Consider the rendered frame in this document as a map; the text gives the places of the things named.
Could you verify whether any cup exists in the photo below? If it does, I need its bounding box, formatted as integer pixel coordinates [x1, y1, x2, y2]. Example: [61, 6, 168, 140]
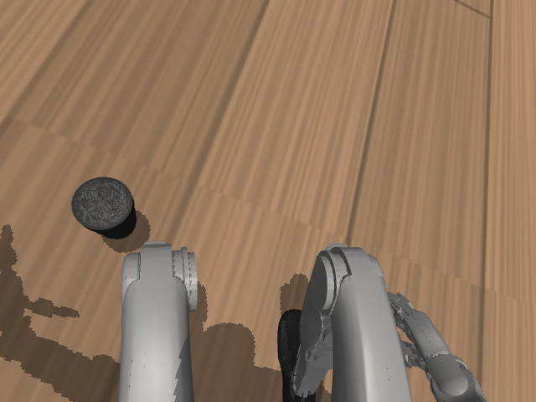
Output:
[71, 177, 137, 240]

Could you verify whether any right robot foot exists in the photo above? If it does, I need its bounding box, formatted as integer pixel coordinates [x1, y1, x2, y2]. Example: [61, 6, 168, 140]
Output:
[277, 309, 316, 402]

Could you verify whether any right robot hand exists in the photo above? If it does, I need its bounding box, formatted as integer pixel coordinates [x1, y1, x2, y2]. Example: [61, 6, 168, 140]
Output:
[387, 292, 451, 370]

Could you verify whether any right robot arm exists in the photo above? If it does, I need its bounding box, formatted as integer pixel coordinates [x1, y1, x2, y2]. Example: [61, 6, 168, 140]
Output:
[425, 354, 487, 402]

